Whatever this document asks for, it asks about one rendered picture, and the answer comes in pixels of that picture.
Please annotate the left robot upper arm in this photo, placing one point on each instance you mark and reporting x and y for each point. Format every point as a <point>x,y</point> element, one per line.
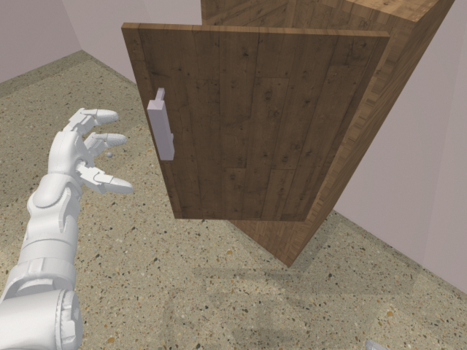
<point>42,321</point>

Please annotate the left robot hand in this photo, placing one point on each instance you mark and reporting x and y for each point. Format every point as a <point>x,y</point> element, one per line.
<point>68,151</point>

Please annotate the left robot forearm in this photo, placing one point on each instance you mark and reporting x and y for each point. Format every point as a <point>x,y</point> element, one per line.
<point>46,260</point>

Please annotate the handle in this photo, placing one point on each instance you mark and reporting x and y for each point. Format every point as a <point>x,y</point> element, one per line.
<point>160,124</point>

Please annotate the cupboard door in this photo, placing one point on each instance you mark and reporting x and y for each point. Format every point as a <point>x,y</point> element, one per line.
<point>257,113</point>

